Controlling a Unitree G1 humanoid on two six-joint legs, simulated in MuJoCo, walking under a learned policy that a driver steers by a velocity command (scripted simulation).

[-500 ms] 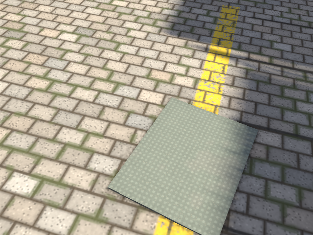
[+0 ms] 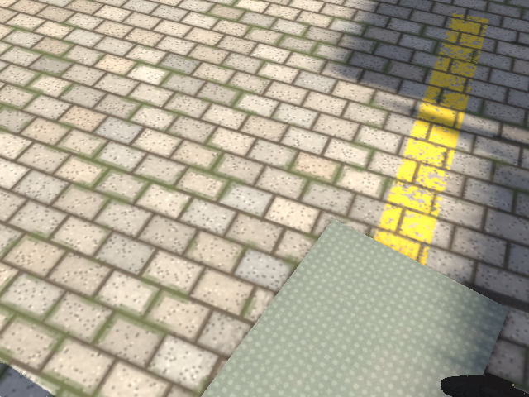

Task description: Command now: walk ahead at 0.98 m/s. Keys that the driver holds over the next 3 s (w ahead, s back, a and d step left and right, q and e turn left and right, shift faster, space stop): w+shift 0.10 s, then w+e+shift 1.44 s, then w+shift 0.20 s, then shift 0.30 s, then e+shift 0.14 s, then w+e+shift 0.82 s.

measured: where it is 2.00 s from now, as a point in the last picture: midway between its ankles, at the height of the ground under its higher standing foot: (528, 143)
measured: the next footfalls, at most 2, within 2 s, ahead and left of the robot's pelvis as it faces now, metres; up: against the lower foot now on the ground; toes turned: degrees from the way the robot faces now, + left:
left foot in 0.10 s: +0.34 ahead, +0.11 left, +0.01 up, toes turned +5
right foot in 0.60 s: +0.71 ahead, -0.07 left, +0.01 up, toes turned -22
